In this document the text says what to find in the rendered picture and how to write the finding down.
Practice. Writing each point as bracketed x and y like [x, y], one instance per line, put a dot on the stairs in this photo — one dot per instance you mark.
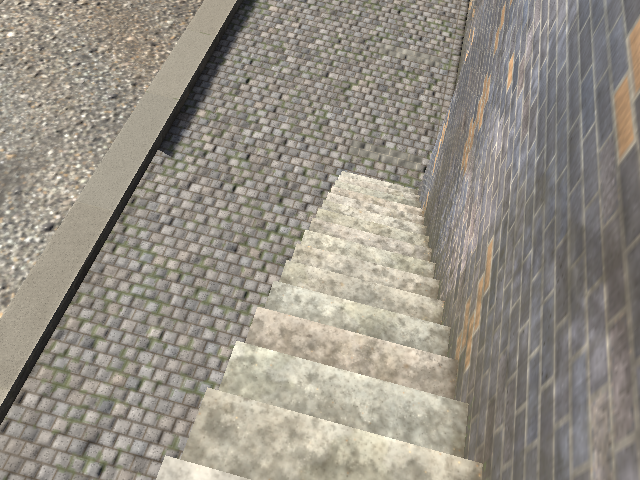
[344, 373]

